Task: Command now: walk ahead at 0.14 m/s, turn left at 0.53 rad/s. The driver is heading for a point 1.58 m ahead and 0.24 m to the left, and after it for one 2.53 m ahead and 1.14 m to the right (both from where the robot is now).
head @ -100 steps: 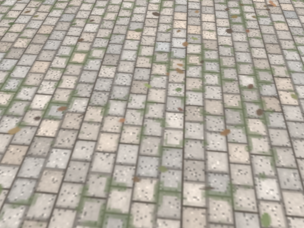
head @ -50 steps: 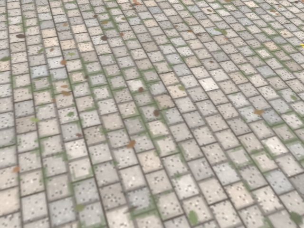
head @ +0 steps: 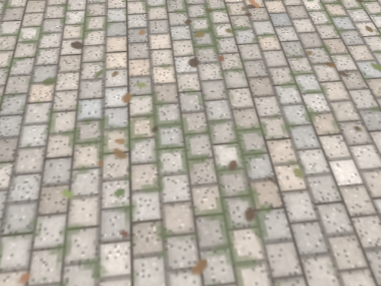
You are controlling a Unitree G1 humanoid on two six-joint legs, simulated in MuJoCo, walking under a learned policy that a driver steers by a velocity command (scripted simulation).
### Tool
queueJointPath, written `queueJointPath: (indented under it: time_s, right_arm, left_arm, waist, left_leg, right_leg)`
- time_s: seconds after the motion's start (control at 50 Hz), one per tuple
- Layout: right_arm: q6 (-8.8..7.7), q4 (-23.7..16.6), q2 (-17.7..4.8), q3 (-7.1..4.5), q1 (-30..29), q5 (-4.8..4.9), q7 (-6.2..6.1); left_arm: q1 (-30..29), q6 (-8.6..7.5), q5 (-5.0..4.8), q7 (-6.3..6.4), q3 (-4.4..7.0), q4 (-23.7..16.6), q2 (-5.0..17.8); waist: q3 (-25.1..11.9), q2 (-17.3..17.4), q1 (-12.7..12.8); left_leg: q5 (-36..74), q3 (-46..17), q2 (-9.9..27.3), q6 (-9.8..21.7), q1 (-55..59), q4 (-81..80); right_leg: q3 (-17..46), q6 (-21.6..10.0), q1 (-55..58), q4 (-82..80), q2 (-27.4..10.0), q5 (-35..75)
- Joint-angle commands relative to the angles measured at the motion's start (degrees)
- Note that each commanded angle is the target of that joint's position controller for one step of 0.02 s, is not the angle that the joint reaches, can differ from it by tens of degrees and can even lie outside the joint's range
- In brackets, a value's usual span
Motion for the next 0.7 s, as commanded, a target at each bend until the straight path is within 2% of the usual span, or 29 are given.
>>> queueJointPath:
  time_s: [0.02,0.06,0.14,0.22,0.28,0.34,0.38,0.42,0.44,0.46,0.48,0.5,0.52,0.54,0.56,0.58,0.64,0.7]
  right_arm:
    - [-0.41,-2.6,-7.6,-1.89,3.7,-0.41,-0.16]
    - [-0.27,-3.1,-8.9,-2.35,4.0,-0.65,-0.09]
    - [1.09,-4.0,-9.6,-2.79,5.6,-0.54,-0.42]
    - [2.05,-4.5,-10.0,-3.20,7.5,-0.85,-0.77]
    - [2.39,-5.0,-10.2,-3.44,8.1,-1.21,-0.77]
    - [2.73,-5.6,-10.7,-3.67,7.5,-1.50,-0.53]
    - [2.98,-6.1,-11.0,-3.77,6.3,-1.44,-0.29]
    - [3.29,-6.6,-10.9,-3.77,3.9,-0.91,-0.15]
    - [3.39,-7.1,-10.4,-3.59,2.2,-0.26,-0.28]
    - [3.24,-7.7,-7.2,-2.73,3.7,0.11,-0.43]
    - [3.00,-8.6,-4.7,-2.10,7.5,0.33,-0.75]
    - [3.18,-7.3,-10.3,-3.44,6.8,-1.75,-1.03]
    - [3.31,-6.6,-10.7,-3.71,6.9,-1.79,-0.90]
    - [3.68,-5.6,-10.0,-3.61,7.2,-1.68,-0.64]
    - [4.08,-5.2,-9.4,-3.42,7.5,-1.51,-0.23]
    - [4.39,-4.9,-8.9,-3.15,7.8,-1.36,0.21]
    - [4.81,-5.3,-7.6,-2.26,4.3,-0.64,0.41]
    - [5.25,-4.9,-6.1,-1.13,2.0,-0.40,0.19]
  left_arm:
    - [8.2,2.33,0.47,0.08,1.21,-2.0,4.4]
    - [6.7,2.90,0.33,0.15,1.35,-3.0,4.7]
    - [0.4,3.96,0.33,0.43,1.92,-5.7,6.4]
    - [-4.0,4.23,-0.10,0.78,1.98,-7.8,6.9]
    - [-5.3,3.80,-0.56,0.99,1.72,-8.8,6.9]
    - [-5.1,3.10,-1.34,1.17,1.43,-9.6,7.2]
    - [-3.4,2.61,-1.84,1.32,1.30,-9.8,7.6]
    - [0.5,2.07,-2.09,1.59,1.17,-9.3,7.6]
    - [3.1,1.63,-1.66,1.94,1.28,-8.8,8.0]
    - [2.6,1.36,-0.69,2.44,1.97,-9.0,11.6]
    - [-2.2,1.79,-0.31,2.40,2.58,-11.5,16.7]
    - [-0.2,2.26,-0.07,1.83,2.70,-10.8,15.2]
    - [-0.9,2.23,-0.57,1.36,1.66,-11.0,11.5]
    - [-3.2,2.16,-0.87,0.97,1.12,-11.1,9.3]
    - [-4.4,2.13,-0.65,0.90,0.96,-11.5,8.9]
    - [-3.7,2.03,-0.52,0.99,0.91,-11.4,9.0]
    - [0.3,1.64,-0.60,0.70,0.99,-9.9,9.1]
    - [2.4,1.34,-0.59,0.56,0.99,-8.3,9.4]
  waist:
    - [-10.7,0.7,2.0]
    - [-11.6,2.1,1.7]
    - [-10.8,4.7,-0.5]
    - [-9.1,6.1,-2.4]
    - [-8.6,6.8,-3.0]
    - [-9.1,7.4,-2.8]
    - [-9.5,8.0,-2.1]
    - [-9.4,7.8,0.3]
    - [-9.1,6.7,2.0]
    - [-9.2,-1.2,0.3]
    - [-8.6,-12.7,-2.8]
    - [-8.6,-8.8,-1.0]
    - [-7.6,-4.9,-2.2]
    - [-5.9,-3.5,-3.2]
    - [-6.4,-5.7,-3.6]
    - [-6.7,-8.0,-3.2]
    - [-7.8,-7.4,-0.9]
    - [-8.3,-8.3,0.5]
  left_leg:
    - [38.4,-15.6,16.3,8.6,7.5,-7.9]
    - [34.2,-15.7,15.0,7.4,6.8,-8.0]
    - [14.9,-20.3,13.8,4.8,8.1,-9.7]
    - [2.7,-26.1,14.2,4.6,11.3,-10.1]
    - [3.7,-28.8,14.2,4.9,12.7,-8.7]
    - [10.7,-31.2,14.0,5.0,13.0,-6.4]
    - [15.8,-33.1,13.7,4.4,12.8,-5.0]
    - [15.2,-33.8,11.8,1.9,10.5,-3.4]
    - [9.8,-32.6,9.5,-0.7,6.8,-1.4]
    - [-5.3,-26.5,4.7,-4.3,1.5,5.7]
    - [-24.5,-13.8,-5.0,-7.2,-9.2,16.0]
    - [-28.5,-10.8,-2.6,-7.9,-8.2,27.6]
    - [-25.8,-11.8,-1.2,-8.2,-6.9,32.3]
    - [-22.2,-11.8,-0.5,-8.8,-6.1,35.0]
    - [-19.8,-11.2,-0.8,-9.3,-6.3,37.0]
    - [-19.0,-10.8,-1.1,-10.0,-6.7,38.4]
    - [-18.2,-10.3,-0.8,-11.2,-7.2,34.8]
    - [-19.0,-9.4,0.9,-11.5,-4.1,24.1]
  right_leg:
    - [1.4,1.5,-0.2,-3.8,-1.1,2.2]
    - [1.3,1.9,-1.0,-6.9,-1.0,4.5]
    - [2.6,2.8,-5.1,-12.0,-1.2,7.2]
    - [4.3,2.8,-7.8,-17.2,-0.5,6.1]
    - [4.8,2.0,-6.1,-21.8,1.0,3.6]
    - [4.8,0.8,-1.4,-26.7,3.1,1.0]
    - [4.8,-0.1,3.0,-31.8,4.3,-0.2]
    - [4.3,-1.0,10.7,-42.5,5.0,3.4]
    - [4.7,-1.4,17.1,-51.8,3.7,9.4]
    - [12.9,-3.5,21.9,-58.6,-5.5,9.5]
    - [28.8,-9.4,25.2,-59.9,-19.9,21.1]
    - [28.3,-15.2,19.7,-56.5,-21.6,31.6]
    - [23.8,-15.3,17.9,-55.4,-18.7,34.9]
    - [17.7,-13.4,16.4,-54.8,-14.4,35.1]
    - [13.9,-11.6,17.4,-54.1,-11.2,36.0]
    - [11.7,-11.4,18.5,-53.3,-9.8,40.7]
    - [10.0,-12.2,23.1,-51.7,-9.6,46.0]
    - [10.3,-12.3,25.8,-51.2,-9.8,44.0]
Keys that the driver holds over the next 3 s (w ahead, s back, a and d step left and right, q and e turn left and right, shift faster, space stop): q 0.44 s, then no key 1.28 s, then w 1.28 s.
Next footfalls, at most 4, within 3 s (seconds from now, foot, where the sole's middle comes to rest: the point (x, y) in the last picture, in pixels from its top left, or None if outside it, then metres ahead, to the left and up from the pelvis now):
0.46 right None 0.14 -0.14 -0.77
0.86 left None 0.04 0.04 -0.77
2.48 left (161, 269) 0.46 0.12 -0.77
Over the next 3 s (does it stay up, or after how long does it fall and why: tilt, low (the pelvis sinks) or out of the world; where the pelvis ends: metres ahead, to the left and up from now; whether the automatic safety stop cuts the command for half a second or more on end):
stays up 0.63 0.10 -0.01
